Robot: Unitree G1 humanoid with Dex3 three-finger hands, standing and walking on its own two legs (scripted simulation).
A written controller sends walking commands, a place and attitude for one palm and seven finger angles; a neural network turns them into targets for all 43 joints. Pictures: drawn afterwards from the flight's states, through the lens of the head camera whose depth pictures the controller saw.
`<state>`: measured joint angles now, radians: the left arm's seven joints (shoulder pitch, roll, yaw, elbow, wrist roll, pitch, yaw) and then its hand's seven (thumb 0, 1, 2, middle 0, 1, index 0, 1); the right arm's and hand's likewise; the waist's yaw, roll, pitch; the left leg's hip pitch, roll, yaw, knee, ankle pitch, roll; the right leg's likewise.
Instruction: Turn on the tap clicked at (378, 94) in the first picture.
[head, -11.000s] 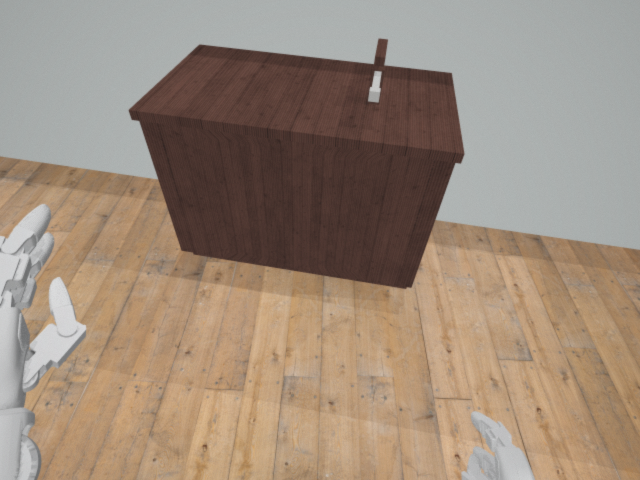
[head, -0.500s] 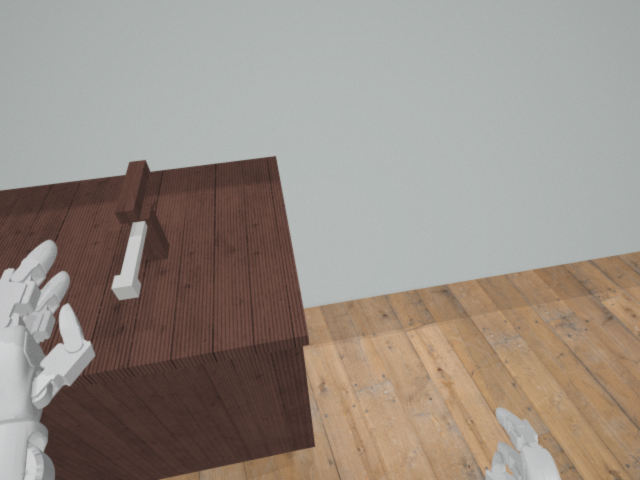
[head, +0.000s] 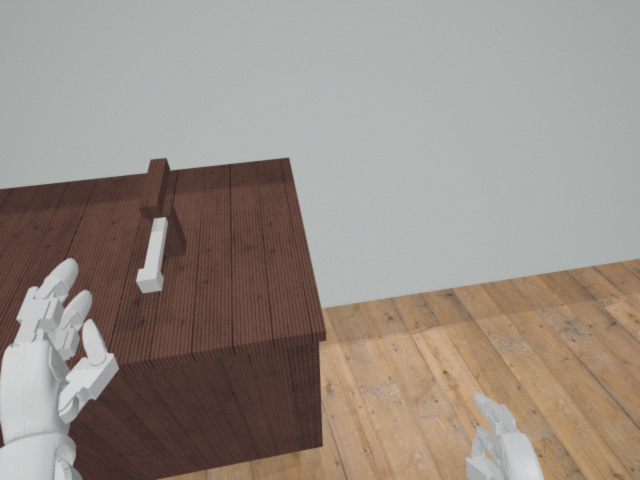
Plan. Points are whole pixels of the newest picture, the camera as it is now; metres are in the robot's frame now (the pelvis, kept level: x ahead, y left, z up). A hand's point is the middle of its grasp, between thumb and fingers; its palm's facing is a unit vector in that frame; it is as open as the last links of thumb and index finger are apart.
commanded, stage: turn the palm inward beside the body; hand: left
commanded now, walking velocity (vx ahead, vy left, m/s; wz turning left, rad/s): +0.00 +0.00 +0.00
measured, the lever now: (150, 279) +0.36 +0.31 +0.04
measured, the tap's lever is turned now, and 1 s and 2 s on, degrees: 0 0 0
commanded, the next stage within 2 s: reach beside the lever's end, fingers flat in 0.70 s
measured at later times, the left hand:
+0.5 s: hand (122, 368) +0.18 +0.22 +0.13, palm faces +0.47 -0.87 -0.13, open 7.4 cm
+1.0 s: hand (127, 354) +0.20 +0.23 +0.12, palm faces +0.51 -0.85 -0.14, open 7.4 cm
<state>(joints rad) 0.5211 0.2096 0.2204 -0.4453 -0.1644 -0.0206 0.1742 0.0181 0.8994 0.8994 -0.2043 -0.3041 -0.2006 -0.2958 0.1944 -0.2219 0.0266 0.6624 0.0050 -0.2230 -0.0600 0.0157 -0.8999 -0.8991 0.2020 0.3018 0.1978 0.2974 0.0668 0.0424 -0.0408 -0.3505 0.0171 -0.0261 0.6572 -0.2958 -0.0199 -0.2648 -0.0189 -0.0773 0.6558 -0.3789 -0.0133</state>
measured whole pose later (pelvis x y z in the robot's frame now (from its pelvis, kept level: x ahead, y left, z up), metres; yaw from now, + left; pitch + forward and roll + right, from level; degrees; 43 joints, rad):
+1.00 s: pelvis +0.01 -0.02 +0.00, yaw +1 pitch +0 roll +0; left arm 0.49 0.20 0.27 -0.34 -0.22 0.00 0.16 0.02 0.90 0.90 -0.20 -0.30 -0.20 -0.30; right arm 0.20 -0.23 0.02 0.68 0.01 -0.23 -0.07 0.02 -0.90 -0.90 0.20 0.30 0.20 0.30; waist 0.06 0.05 -0.05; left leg -0.32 0.03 -0.05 0.63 -0.30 -0.04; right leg -0.24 0.00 -0.10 0.64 -0.40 -0.04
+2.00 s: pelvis +0.00 +0.00 -0.01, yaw +0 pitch +5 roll -1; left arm 0.10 0.26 0.40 0.22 -0.20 -0.24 0.11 0.02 0.90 0.90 -0.18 -0.23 -0.17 -0.22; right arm 0.19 -0.24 -0.01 0.73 0.00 -0.17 -0.06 0.01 -0.90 -0.90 0.20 0.30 0.20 0.30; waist 0.01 0.03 -0.04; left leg -0.52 0.03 -0.03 0.75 -0.32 -0.02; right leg -0.43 -0.01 -0.08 0.74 -0.40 -0.02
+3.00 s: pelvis +0.00 +0.01 -0.03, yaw -1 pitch +12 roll -2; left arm -0.06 0.33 0.51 0.45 -0.21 -0.37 0.04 0.02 0.90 0.90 -0.15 -0.15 -0.15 -0.15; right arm 0.24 -0.25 -0.02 0.71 0.00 -0.09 -0.04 0.01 -0.90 -0.90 0.20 0.30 0.20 0.30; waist -0.01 0.03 -0.09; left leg -0.75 0.04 -0.04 0.94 -0.40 -0.01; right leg -0.64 0.00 -0.08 0.90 -0.46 -0.01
